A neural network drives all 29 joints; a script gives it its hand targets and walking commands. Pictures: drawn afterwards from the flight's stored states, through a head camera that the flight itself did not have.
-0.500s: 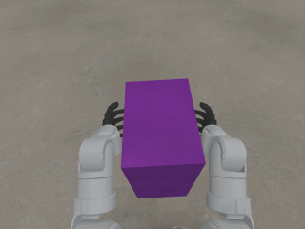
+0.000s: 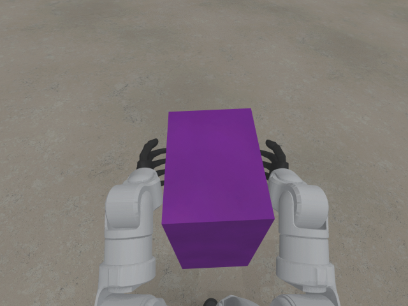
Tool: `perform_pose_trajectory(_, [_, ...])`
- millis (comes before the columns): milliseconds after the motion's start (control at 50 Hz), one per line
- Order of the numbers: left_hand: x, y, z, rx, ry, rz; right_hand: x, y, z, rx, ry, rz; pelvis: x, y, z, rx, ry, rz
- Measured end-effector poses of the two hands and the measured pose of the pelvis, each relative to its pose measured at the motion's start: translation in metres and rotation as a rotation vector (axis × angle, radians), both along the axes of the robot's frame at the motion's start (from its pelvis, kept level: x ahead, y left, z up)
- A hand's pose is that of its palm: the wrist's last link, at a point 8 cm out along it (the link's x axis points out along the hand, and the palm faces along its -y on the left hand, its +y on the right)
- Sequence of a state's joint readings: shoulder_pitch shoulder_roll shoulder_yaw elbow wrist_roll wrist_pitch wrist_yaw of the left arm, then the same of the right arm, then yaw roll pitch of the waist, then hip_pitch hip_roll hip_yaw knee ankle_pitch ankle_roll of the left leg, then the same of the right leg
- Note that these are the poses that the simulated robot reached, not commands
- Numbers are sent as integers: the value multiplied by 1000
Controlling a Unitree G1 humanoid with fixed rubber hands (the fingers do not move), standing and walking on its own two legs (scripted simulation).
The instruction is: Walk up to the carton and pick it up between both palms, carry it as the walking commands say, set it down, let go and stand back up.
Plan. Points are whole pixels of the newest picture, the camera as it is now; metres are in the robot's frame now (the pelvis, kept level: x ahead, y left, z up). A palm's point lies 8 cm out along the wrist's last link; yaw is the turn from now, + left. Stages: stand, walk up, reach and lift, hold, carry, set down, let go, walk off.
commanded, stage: carry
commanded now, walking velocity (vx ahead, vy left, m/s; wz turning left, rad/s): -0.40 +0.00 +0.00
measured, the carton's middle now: (212, 197) +0.30 +0.01 +0.06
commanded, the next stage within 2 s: none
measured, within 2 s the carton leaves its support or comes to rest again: neither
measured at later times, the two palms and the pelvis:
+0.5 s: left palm (120, 263) +0.15 +0.15 +0.09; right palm (275, 269) +0.16 -0.09 +0.08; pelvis -0.16 +0.02 +0.00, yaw +0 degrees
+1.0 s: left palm out of the picture +0.05 +0.15 +0.09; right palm out of the picture +0.04 -0.08 +0.07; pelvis -0.28 +0.05 +0.00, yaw -3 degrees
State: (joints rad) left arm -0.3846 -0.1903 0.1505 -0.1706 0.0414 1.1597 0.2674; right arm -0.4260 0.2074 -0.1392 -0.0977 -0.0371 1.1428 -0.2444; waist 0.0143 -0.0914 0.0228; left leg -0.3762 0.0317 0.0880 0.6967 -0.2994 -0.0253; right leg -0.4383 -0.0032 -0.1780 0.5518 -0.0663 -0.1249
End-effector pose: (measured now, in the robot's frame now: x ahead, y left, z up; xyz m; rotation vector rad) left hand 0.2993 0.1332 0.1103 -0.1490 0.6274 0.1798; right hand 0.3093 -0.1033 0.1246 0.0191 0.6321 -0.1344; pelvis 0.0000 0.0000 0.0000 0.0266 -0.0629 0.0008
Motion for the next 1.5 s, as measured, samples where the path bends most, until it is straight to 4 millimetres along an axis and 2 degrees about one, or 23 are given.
perform_pose_trajectory(140, [-42, 16, -11, -17, 12, -5, -42, 17, -7, -23, 13, -1, -41, 15, -6, -19, -20, -1])
perform_pose_trajectory(280, [-85, 37, 2, 119, 38, 34, -77, 38, -27, 115, 41, 39, -84, 30, -2, -76, 29, 4])
perform_pose_trajectory(340, [-102, 33, -5, 133, 43, 43, -92, 34, -38, 133, 48, 44, -105, 26, -6, -55, 58, -10])
perform_pose_trajectory(400, [-122, 23, -18, 126, 82, 12, -119, 23, -49, 123, 86, 18, -129, 22, -3, -60, 30, -19])
perform_pose_trajectory(520, [-147, 15, -23, 55, 81, -20, -151, 14, -38, 54, 85, -15, -160, 22, 3, -19, 50, 6])
perform_pose_trajectory(640, [-169, 29, -35, 33, 81, -46, -181, 29, -46, 34, 85, -48, -191, 43, -3, -52, 98, 5])
perform_pose_trajectory(740, [-200, 43, -50, 21, 124, -44, -209, 43, -56, 19, 128, -43, -219, 55, -3, -56, 75, -17])
perform_pose_trajectory(860, [-222, 42, -36, 34, 70, -45, -232, 42, -46, 51, 74, -55, -246, 57, 0, -52, 75, -27])
perform_pose_trajectory(1020, [-258, 17, -20, 115, 47, -80, -277, 16, -49, 135, 51, -92, -285, 48, 1, -24, 50, -55])
perform_pose_trajectory(1140, [-293, 14, -10, 91, 14, -81, -312, 13, -33, 115, 17, -96, -319, 46, 5, 7, 31, -35])
perform_pose_trajectory(1240, [-329, 27, -16, 64, 21, -76, -347, 27, -33, 86, 23, -91, -354, 56, 2, 6, 32, -26])
perform_pose_trajectory(1360, [-380, 56, -34, 22, 35, -81, -399, 56, -40, 41, 36, -95, -404, 84, -8, -31, 26, -32])
perform_pose_trajectory(1420, [-410, 72, -39, 21, 94, -72, -422, 71, -42, 26, 96, -68, -425, 93, 1, -41, 17, -34])
perform_pose_trajectory(1500, [-434, 84, -28, 22, 84, -56, -442, 84, -30, 24, 86, -51, -449, 99, 10, -51, 45, -36])
